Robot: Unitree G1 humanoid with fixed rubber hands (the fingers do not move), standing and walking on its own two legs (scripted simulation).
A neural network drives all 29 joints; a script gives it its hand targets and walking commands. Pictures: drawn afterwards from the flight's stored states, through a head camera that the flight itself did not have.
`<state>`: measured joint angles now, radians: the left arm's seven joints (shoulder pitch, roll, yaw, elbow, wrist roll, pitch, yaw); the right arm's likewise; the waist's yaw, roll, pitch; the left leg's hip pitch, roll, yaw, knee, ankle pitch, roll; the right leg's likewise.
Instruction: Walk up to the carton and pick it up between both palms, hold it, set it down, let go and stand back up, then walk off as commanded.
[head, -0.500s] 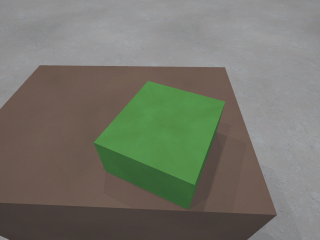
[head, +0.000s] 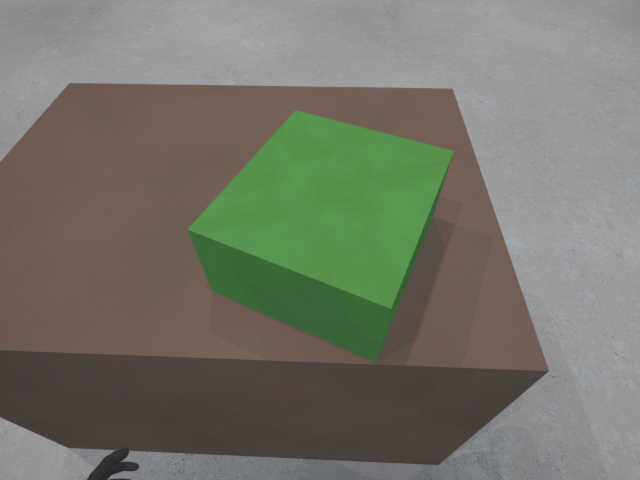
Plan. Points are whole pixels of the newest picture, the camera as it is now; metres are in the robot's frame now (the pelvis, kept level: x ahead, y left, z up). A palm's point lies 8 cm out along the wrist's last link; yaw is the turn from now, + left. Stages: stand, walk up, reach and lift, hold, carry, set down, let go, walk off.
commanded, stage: walk up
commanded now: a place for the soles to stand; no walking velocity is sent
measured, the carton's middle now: (331, 221) +0.51 +0.01 +0.00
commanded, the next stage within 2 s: none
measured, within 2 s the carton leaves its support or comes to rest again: neither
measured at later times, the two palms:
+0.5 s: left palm out of the picture +0.09 +0.29 -0.10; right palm out of the picture +0.09 -0.32 -0.09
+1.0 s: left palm out of the picture +0.10 +0.29 -0.09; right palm out of the picture +0.05 -0.33 -0.09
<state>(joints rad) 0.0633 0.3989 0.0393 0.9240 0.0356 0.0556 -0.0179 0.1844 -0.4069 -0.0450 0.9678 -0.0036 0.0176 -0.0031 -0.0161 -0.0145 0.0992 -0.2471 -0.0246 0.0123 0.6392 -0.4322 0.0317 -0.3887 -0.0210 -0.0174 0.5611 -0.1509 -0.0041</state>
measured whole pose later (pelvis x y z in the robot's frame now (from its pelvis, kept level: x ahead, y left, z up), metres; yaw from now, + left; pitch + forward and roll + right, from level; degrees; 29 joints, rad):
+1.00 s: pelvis +0.00 -0.02 +0.02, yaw -3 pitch -2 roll +0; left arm 0.14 0.39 0.00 1.06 0.01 -0.03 0.00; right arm 0.13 -0.37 -0.01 1.08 -0.01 -0.01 0.01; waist -0.01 -0.01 0.01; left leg -0.10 0.02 0.05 0.37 -0.23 0.00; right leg -0.11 -0.01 0.04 0.38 -0.24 0.01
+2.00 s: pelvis +0.04 +0.04 -0.01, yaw -5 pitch -2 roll -1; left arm 0.25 0.42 0.08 0.87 0.04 0.02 -0.03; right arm 0.15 -0.43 -0.06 0.86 -0.01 0.01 -0.03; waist 0.01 0.01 0.10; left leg -0.42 0.07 -0.01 0.82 -0.42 0.00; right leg -0.30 0.04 -0.01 0.69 -0.35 -0.03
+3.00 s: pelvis +0.03 +0.03 +0.02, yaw -2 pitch -1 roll -1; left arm 0.10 0.39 0.03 1.07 0.00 0.00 -0.03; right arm 0.12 -0.35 0.02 1.06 -0.01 -0.02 0.01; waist -0.01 -0.01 0.04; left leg -0.23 0.00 -0.04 0.40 -0.15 -0.01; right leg -0.17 -0.02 -0.03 0.38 -0.19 0.01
